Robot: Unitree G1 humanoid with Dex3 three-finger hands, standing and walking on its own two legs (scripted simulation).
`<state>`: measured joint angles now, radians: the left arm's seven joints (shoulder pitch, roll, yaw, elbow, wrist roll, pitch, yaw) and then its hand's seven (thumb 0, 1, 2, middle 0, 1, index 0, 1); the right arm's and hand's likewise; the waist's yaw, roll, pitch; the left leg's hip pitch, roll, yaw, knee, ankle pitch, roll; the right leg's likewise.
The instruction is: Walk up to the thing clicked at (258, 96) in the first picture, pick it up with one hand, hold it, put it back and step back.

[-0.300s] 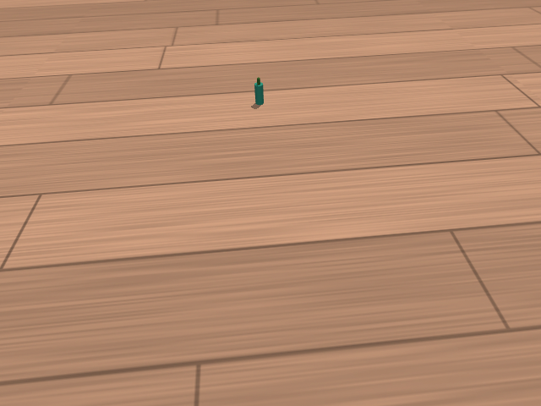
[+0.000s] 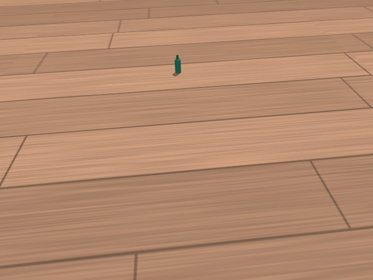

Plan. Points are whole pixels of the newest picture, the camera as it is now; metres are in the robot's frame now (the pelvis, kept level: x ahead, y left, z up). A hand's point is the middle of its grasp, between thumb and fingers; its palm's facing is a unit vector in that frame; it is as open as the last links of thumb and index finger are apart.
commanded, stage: stand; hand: left
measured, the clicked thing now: (177, 63) +2.21 +0.06 -0.69
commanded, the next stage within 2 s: walk up in 0.82 s
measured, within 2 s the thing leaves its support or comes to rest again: neither
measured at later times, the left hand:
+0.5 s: hand out of the picture +0.07 +0.25 -0.16, palm faces -0.03 -0.94 -0.34, open 7.4 cm
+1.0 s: hand out of the picture +0.08 +0.29 -0.15, palm faces +0.03 -0.94 -0.35, open 7.4 cm
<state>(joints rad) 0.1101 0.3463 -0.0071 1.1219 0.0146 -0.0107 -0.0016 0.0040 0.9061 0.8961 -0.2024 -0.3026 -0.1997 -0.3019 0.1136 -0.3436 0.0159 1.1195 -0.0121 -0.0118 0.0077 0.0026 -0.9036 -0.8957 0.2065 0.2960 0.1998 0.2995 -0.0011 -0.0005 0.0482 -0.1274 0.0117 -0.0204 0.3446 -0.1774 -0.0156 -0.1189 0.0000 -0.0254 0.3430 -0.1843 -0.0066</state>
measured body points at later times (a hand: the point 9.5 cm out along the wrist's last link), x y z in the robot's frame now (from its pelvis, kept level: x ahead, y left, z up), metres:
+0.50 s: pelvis +0.00 +0.00 +0.00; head +0.01 +0.00 +0.45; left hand +0.07 +0.30 -0.13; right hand +0.08 -0.30 -0.13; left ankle +0.01 +0.13 -0.75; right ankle +0.00 -0.11 -0.75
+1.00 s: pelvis +0.03 +0.01 +0.00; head +0.04 +0.02 +0.45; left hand +0.08 +0.34 -0.12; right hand +0.12 -0.31 -0.11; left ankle +0.05 +0.14 -0.72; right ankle +0.00 -0.11 -0.75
